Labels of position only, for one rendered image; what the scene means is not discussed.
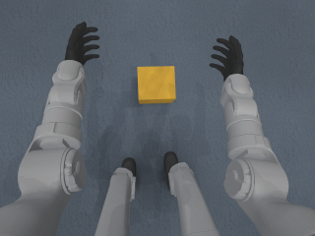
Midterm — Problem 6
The left robot hand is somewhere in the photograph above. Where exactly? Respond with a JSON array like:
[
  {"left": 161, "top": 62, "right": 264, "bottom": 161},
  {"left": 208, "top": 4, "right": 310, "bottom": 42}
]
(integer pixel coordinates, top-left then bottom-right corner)
[{"left": 64, "top": 22, "right": 99, "bottom": 66}]

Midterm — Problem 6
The right robot hand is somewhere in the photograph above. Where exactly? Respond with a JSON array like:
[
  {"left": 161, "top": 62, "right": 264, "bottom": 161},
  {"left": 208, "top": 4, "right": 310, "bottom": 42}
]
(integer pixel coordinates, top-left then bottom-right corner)
[{"left": 210, "top": 35, "right": 244, "bottom": 81}]

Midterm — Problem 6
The left robot shin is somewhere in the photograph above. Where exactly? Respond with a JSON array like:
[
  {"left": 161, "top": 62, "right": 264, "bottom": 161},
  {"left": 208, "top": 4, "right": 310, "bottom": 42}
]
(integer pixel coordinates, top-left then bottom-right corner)
[{"left": 109, "top": 167, "right": 133, "bottom": 184}]

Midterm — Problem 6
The carton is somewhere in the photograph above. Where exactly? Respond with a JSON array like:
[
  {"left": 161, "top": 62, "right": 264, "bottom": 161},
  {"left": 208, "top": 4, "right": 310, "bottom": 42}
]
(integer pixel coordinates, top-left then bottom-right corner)
[{"left": 137, "top": 66, "right": 176, "bottom": 104}]

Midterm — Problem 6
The right robot foot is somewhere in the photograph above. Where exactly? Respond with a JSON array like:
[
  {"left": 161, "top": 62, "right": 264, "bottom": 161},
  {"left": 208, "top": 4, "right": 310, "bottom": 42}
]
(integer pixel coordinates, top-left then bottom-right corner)
[{"left": 163, "top": 151, "right": 178, "bottom": 190}]

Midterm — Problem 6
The right robot forearm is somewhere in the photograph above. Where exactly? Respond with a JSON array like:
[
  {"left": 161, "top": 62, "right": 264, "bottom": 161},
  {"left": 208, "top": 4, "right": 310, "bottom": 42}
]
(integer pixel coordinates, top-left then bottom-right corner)
[{"left": 220, "top": 74, "right": 289, "bottom": 191}]

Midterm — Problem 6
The robot right upper arm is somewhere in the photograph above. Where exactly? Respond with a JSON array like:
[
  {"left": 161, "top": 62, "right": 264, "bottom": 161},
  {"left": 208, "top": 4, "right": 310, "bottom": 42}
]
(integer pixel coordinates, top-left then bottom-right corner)
[{"left": 223, "top": 157, "right": 315, "bottom": 236}]

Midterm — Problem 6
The left robot forearm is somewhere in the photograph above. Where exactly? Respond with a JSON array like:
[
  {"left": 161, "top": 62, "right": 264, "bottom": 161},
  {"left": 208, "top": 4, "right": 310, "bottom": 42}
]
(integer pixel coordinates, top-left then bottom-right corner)
[{"left": 18, "top": 60, "right": 88, "bottom": 191}]

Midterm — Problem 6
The robot left upper arm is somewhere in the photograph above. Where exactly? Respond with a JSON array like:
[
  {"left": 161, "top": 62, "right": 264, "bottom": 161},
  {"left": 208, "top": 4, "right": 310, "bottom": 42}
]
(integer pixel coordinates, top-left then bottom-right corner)
[{"left": 0, "top": 147, "right": 87, "bottom": 236}]

